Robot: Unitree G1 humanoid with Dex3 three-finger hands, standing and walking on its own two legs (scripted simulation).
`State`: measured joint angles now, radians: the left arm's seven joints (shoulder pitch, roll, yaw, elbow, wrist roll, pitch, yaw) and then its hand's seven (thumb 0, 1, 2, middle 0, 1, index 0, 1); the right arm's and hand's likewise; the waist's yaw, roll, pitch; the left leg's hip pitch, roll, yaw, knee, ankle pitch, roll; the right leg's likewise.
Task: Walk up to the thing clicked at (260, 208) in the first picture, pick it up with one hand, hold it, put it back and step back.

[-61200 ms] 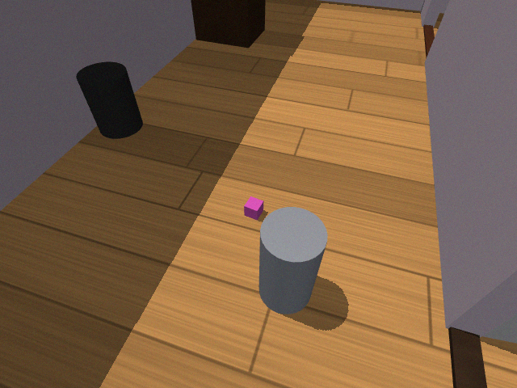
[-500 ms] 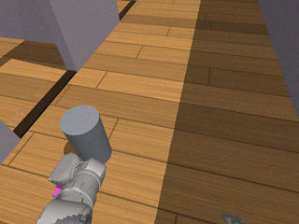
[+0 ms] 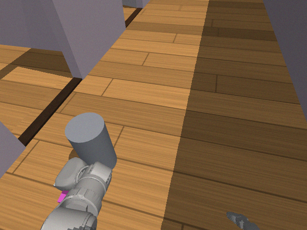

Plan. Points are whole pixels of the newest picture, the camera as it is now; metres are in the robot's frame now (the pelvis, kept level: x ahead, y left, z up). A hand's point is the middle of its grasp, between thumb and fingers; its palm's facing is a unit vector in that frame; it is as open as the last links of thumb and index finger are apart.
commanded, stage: hold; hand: left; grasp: from above
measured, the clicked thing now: (79, 194) +0.28 +0.23 -0.10
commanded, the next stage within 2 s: crouch in 1.02 s
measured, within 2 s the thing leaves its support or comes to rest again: neither
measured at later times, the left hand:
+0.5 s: hand (81, 180) +0.30 +0.20 -0.04, palm faces -0.12 -0.44 -0.89, open 7.2 cm
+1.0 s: hand (79, 182) +0.30 +0.21 -0.04, palm faces -0.13 -0.43 -0.89, open 6.9 cm
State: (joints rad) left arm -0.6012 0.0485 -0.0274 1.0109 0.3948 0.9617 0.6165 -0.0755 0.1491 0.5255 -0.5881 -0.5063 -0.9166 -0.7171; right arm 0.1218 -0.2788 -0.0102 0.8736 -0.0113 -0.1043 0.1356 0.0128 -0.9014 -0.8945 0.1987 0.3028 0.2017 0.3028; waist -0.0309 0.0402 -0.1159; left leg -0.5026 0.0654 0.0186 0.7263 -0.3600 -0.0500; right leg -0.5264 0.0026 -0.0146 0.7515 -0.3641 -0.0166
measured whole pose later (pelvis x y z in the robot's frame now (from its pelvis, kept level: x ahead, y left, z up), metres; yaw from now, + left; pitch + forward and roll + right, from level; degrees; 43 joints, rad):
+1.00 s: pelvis +0.01 +0.00 +0.01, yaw +1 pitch +7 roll +1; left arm -0.57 0.05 -0.06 0.95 0.43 1.00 0.56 -0.12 0.14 0.45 -0.69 -0.42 -1.07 -0.60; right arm 0.08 -0.27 0.00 0.86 0.01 -0.09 0.13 0.01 -0.90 -0.90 0.20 0.30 0.20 0.30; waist 0.00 0.04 -0.11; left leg -0.42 0.05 0.02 0.64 -0.33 -0.05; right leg -0.45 -0.01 -0.02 0.68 -0.34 -0.01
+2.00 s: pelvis -0.07 +0.02 -0.20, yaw -1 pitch +34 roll -2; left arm -0.92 0.22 0.23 1.43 0.51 0.54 0.85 -0.11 0.17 0.46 -0.63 -0.45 -0.99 -0.63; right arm 0.11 -0.26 -0.03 0.92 -0.15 -0.15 0.16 0.01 -0.89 -0.89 0.20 0.30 0.20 0.30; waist -0.15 0.00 -0.21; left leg -1.68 0.06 -0.04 1.68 -0.61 -0.04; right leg -1.67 0.00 -0.02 1.65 -0.58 0.00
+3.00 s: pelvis -0.09 +0.02 -0.39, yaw -3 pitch +35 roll -3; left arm -1.17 0.50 0.45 1.66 0.60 0.45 0.80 -0.15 0.20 0.37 -0.67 -0.41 -1.35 -0.60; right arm 0.11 -0.31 -0.03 0.94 -0.20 -0.20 0.32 0.00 -0.92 -0.90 0.20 0.30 0.20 0.30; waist -0.24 0.04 -0.02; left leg -2.26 0.04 -0.10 2.32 -0.68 -0.04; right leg -2.25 0.00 -0.03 2.27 -0.64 0.01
